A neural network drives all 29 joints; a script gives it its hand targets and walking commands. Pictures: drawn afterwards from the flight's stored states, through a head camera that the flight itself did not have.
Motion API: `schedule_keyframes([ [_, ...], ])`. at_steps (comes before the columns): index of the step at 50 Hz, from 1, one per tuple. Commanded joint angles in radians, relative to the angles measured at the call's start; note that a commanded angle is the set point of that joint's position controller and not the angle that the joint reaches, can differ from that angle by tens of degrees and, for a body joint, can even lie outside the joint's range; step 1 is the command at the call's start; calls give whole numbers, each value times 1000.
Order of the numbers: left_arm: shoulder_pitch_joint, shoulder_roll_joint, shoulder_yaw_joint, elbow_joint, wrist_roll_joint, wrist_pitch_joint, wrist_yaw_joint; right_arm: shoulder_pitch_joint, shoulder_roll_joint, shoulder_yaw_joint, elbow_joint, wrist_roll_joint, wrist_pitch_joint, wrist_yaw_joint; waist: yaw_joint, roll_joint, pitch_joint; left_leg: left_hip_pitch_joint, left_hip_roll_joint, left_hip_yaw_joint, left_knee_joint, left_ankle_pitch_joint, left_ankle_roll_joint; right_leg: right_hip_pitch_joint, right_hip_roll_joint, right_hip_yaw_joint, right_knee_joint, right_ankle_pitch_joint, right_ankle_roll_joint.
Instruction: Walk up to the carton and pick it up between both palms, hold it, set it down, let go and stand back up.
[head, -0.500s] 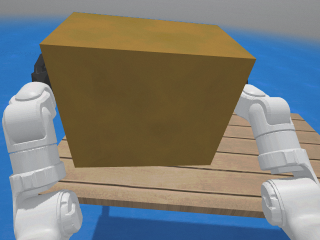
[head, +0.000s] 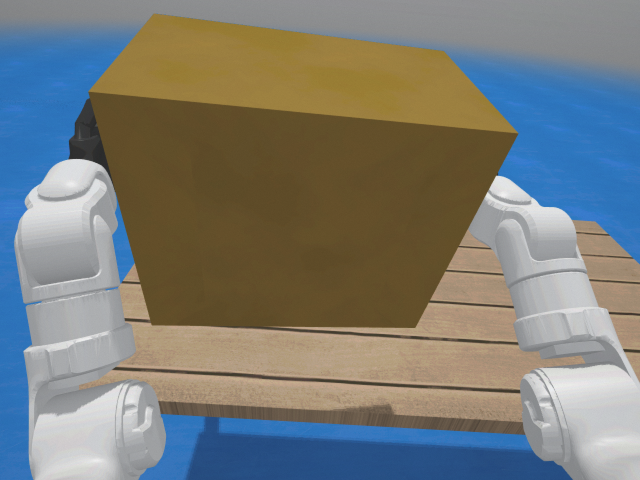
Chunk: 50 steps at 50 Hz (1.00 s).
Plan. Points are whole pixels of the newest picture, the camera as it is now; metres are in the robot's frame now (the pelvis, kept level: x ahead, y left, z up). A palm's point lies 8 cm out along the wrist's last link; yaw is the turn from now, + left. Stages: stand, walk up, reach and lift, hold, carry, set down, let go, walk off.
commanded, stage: set down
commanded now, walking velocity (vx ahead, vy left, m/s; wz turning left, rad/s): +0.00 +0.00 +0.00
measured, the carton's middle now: (298, 187) +0.37 +0.01 +0.27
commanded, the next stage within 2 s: none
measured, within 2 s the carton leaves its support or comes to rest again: neither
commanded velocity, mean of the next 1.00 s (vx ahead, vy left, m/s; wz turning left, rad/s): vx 0.00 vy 0.00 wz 0.00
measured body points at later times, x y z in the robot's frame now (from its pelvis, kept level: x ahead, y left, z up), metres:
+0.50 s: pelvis +0.01 +0.00 +0.00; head -0.03 +0.03 +0.45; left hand +0.40 +0.22 +0.25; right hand +0.39 -0.19 +0.20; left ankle +0.03 +0.11 -0.75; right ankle -0.02 -0.12 -0.75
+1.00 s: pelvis +0.02 -0.01 +0.00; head +0.00 +0.03 +0.45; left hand +0.43 +0.20 +0.25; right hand +0.41 -0.20 +0.19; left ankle +0.03 +0.11 -0.75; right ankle -0.02 -0.12 -0.75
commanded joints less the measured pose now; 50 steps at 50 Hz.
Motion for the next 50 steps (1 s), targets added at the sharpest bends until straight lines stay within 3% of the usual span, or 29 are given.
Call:
schedule_keyframes([
  [1,-681,-377,-432,-145,-183,-92,-143,-789,322,222,-307,81,-95,49,14,138,-294,299,-55,51,13,275,-79,-82,51,-52,-29,135,-8],
  [5,-657,-350,-401,-88,-174,-120,-139,-755,302,206,-246,54,-123,58,18,107,-248,275,-53,60,-2,242,-79,-69,46,-50,-37,111,4],
  [12,-627,-332,-382,-34,-181,-182,-144,-728,298,206,-258,16,-193,59,22,67,-248,299,-58,66,6,275,-72,-38,42,-46,-39,143,15],
  [23,-602,-372,-457,-73,-205,-317,-119,-683,353,240,-362,-56,-333,72,8,88,-410,350,-60,59,42,389,-65,-9,41,-52,-20,272,23],
  [26,-594,-368,-473,-76,-204,-329,-108,-667,354,242,-361,-74,-353,77,1,104,-410,354,-57,55,46,395,-60,-15,40,-55,-15,289,27],
  [33,-592,-373,-476,-33,-192,-334,-79,-660,365,237,-290,-89,-385,104,19,124,-356,320,-55,56,38,354,-54,-31,32,-56,-7,253,29],
  [39,-593,-380,-482,-17,-191,-315,-62,-701,346,233,-279,-80,-389,117,25,145,-380,355,-57,48,59,413,-65,-52,40,-59,8,304,35],
  [50,-586,-351,-409,55,-166,-328,-70,-700,322,178,-215,-133,-400,132,26,86,-372,342,-54,40,44,422,-53,-20,43,-62,6,375,49],
])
